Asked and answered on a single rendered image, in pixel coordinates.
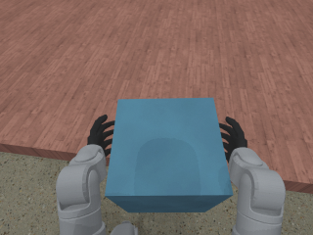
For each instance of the robot right forearm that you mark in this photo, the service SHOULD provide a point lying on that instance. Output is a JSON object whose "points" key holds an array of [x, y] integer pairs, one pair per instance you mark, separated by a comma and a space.
{"points": [[261, 194]]}

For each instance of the robot left forearm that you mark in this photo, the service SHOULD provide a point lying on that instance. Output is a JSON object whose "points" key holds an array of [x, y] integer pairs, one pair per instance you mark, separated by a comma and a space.
{"points": [[78, 193]]}

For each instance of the left robot hand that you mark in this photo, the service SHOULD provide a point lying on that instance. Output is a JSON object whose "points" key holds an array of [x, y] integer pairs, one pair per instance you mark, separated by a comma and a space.
{"points": [[97, 137]]}

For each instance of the carton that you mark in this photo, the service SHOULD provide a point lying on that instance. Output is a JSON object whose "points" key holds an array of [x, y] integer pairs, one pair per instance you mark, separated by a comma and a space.
{"points": [[167, 155]]}

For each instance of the left robot thigh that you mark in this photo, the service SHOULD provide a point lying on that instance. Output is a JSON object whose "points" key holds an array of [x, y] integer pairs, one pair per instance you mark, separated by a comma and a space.
{"points": [[125, 229]]}

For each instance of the right robot hand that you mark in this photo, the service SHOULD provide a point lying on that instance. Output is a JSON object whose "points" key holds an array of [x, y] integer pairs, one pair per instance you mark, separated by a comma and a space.
{"points": [[235, 140]]}

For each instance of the left robot shin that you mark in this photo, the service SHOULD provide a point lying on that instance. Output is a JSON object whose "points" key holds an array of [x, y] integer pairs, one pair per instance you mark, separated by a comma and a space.
{"points": [[126, 221]]}

